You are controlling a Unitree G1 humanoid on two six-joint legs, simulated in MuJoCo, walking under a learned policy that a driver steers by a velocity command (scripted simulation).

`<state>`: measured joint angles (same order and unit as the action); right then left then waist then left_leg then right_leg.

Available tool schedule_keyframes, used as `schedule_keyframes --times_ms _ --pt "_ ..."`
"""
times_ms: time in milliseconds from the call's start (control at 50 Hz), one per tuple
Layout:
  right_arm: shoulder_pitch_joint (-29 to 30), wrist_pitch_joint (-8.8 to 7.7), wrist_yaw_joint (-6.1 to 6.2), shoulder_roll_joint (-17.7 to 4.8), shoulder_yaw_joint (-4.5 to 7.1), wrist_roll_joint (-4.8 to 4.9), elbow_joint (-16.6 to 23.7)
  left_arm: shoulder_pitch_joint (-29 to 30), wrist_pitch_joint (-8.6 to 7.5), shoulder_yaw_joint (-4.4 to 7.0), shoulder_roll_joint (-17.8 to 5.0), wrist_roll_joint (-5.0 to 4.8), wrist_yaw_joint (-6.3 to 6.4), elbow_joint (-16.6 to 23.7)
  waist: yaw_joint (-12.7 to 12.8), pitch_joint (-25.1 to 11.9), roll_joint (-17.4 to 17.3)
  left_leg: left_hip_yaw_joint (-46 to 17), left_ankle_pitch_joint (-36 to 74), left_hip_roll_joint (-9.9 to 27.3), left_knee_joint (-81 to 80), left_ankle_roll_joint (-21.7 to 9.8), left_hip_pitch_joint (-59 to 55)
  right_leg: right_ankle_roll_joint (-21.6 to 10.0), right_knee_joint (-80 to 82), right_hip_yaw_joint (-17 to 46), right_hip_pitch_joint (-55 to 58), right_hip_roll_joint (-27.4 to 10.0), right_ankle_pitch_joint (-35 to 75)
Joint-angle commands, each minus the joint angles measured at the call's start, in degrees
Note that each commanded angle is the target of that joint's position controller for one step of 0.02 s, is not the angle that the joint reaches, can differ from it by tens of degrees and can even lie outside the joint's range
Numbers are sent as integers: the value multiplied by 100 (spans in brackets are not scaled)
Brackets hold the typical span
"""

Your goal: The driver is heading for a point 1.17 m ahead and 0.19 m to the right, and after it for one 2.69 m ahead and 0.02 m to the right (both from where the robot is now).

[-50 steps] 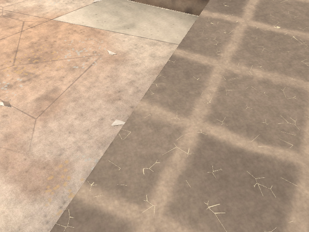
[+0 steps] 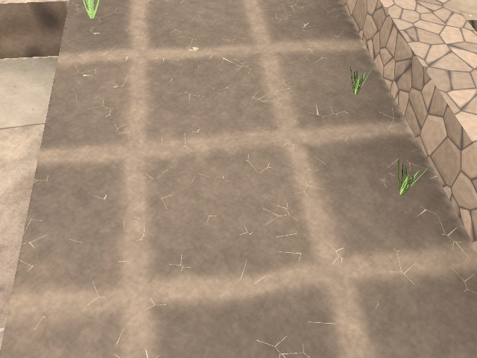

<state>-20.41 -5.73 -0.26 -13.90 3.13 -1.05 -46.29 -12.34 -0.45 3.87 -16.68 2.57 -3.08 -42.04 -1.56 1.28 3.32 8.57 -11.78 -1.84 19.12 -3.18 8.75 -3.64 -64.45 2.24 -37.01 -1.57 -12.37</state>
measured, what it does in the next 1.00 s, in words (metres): walks ahead: right foot, then left foot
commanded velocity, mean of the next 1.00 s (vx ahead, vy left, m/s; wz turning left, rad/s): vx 0.50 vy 0.00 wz -0.23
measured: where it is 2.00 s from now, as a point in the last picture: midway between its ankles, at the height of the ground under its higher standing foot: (274, 190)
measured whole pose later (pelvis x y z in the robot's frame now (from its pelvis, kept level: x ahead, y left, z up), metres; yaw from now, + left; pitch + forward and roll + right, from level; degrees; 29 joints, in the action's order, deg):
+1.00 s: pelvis +0.57 -0.10 -0.01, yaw -9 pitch +0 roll +0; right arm -16.6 -2.1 -1.4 -15.5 3.6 -0.3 -46.3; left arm -15.0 -4.3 1.0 -14.6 2.6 -0.4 -45.3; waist 0.1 3.0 1.4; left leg 1.1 -9.6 -7.1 25.7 -7.1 16.3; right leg -1.6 -67.8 1.4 -26.1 -1.0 -18.1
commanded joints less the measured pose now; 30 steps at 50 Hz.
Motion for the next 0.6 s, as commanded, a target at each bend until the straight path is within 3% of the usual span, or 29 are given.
schedule_keyframes --times_ms 20,100,160,200,240,260,280,300,320,340,360,380,400,420,460,500,560,600 --pt "-37 -117 -11 -479 78 0 205 205 -25 -36 -27 -10 -67 427 140 124 -678 -868 1462 1632 -1074 -653 -227 55 305 117 -604 -218 617" --pt "-282 -63 -1 -586 91 -7 58 1065 -75 -143 122 -52 -163 665 -69 266 -747 -173 1809 1477 -991 -484 -334 -2 1694 -384 -237 -191 1314" --pt "-571 11 63 -729 123 -12 -85 1537 -77 -168 119 -46 -204 846 -209 423 -744 15 2063 1635 -895 -434 -793 -130 2388 -701 -86 -143 974" --pt "-684 97 111 -831 134 -25 -192 1586 -85 -154 84 -15 -178 913 -169 401 -740 185 3066 1733 -496 -368 -1194 -303 2732 -893 128 39 461" --pt "-739 191 156 -1035 169 -32 -276 1167 -94 -89 -32 19 -112 823 55 31 -894 432 4908 1752 555 -291 -1430 -534 2943 -1118 895 475 -163" --pt "-741 238 166 -1117 184 -19 -280 549 -127 -15 -159 42 -64 634 305 -363 -905 536 5226 1721 1498 -266 -1322 -679 3152 -1142 1666 740 -312" --pt "-678 262 171 -1117 171 -2 -219 -441 -170 106 -376 102 13 308 759 -920 -672 649 4498 1601 2856 -125 -596 -876 3502 -892 3076 774 -157" --pt "-808 244 114 -674 62 48 73 -1055 -169 278 -958 140 112 225 862 -1652 182 624 1588 1296 4738 110 1301 -1339 3655 1182 4939 -730 -1203" --pt "-480 190 19 -613 58 55 514 -1022 -122 384 -1393 -89 159 351 736 -2116 981 -124 -2015 135 6409 398 3153 -2087 4551 4212 5847 -1956 -725" --pt "311 147 2 -876 114 14 662 -1174 -51 364 -1189 -128 228 269 970 -1558 164 -872 -1410 430 6432 354 3874 -1898 4655 3476 5678 -1693 84" --pt "436 73 -8 -720 42 75 703 -911 -67 308 -959 -181 280 171 725 -882 5 -907 -869 678 5996 312 3774 -1738 4651 2656 4886 -1549 912" --pt "323 58 6 -679 32 43 599 -652 -106 241 -714 -188 286 152 404 -472 -349 -920 -691 851 5388 312 3326 -1469 4721 2132 4053 -1235 1633" --pt "254 142 4 -663 37 -68 587 -440 -151 195 -593 -212 293 167 156 -287 -408 -969 -746 924 5072 366 2941 -1333 4784 1786 3478 -956 2039" --pt "64 258 -13 -621 29 -154 521 -273 -193 152 -486 -221 284 212 -8 -318 -359 -971 -760 942 4884 424 2603 -1278 4880 1547 3134 -782 2188" --pt "87 416 -62 -538 25 -212 552 -354 -294 144 -510 -256 247 150 -95 -299 -304 -886 -669 880 4574 529 2482 -1321 5016 1403 2789 -601 2390" --pt "376 463 -93 -446 0 -191 639 -553 -333 156 -585 -236 242 39 -37 -163 -228 -802 -164 872 4111 585 2656 -1266 5233 1271 2642 -517 2150" --pt "987 440 -131 -381 -36 -157 755 -931 -388 84 -446 -246 230 -186 199 48 -105 -714 748 902 3167 536 2896 -1002 5400 960 2887 -437 2331" --pt "1343 421 -150 -388 -47 -103 835 -1154 -434 66 -468 -238 227 -291 373 60 -48 -676 1161 865 2736 426 2997 -849 5404 818 3251 -493 2561"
